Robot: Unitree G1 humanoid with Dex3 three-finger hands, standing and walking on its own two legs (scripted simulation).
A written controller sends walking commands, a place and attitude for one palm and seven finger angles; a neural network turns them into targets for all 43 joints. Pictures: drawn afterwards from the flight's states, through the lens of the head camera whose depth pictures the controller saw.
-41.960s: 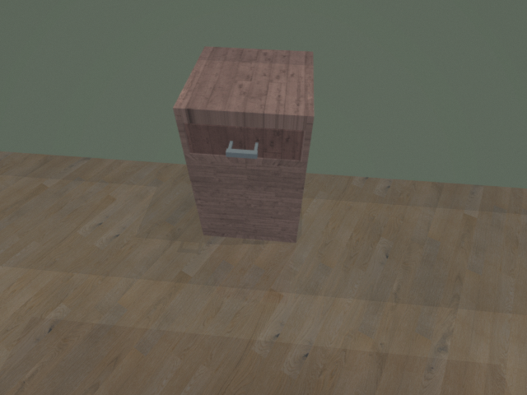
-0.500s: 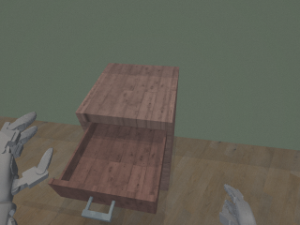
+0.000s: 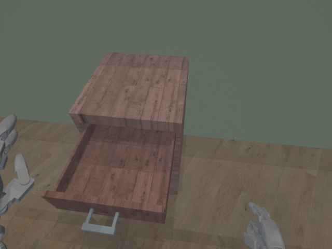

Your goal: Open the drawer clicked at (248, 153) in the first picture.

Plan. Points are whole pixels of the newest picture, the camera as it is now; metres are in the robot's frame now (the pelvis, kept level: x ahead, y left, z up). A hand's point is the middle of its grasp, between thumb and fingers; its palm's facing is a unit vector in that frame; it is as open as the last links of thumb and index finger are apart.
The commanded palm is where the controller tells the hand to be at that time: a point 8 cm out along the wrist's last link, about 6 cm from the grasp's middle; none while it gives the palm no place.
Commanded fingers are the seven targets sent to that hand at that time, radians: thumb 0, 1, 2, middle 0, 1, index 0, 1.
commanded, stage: step back with the hand held close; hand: left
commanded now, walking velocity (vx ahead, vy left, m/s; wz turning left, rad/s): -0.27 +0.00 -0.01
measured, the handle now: (101, 221) +0.23 +0.23 -0.20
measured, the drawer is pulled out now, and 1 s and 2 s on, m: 0.30 0.30 0.30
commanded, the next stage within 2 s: stop stepping back and stand still in 1.34 s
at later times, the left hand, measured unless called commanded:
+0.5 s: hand (16, 214) +0.15 +0.25 +0.15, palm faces +0.36 -0.81 -0.46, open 7.4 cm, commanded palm +0.10 +0.29 +0.17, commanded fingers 0.00 0.90 0.90 -0.20 -0.30 -0.20 -0.30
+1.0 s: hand out of the picture +0.08 +0.20 +0.16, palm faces +0.33 -0.83 -0.44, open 7.4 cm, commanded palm +0.01 +0.25 +0.17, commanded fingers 0.00 0.90 0.90 -0.20 -0.30 -0.20 -0.30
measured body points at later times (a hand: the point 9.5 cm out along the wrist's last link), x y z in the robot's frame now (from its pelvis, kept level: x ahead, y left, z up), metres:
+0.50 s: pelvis -0.04 +0.01 -0.01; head -0.05 +0.01 +0.44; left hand +0.12 +0.29 +0.18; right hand +0.12 -0.22 -0.09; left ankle -0.02 +0.08 -0.74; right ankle +0.00 -0.07 -0.74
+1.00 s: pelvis -0.12 -0.03 -0.01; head -0.10 -0.02 +0.44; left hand +0.06 +0.24 +0.18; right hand +0.03 -0.26 -0.10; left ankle -0.04 +0.10 -0.74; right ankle -0.14 -0.11 -0.74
